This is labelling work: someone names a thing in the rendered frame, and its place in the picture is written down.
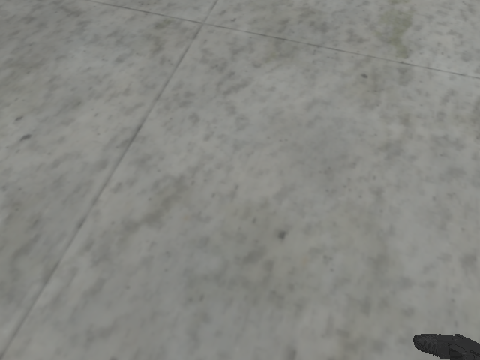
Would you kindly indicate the right robot hand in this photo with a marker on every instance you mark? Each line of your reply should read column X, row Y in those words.
column 445, row 346

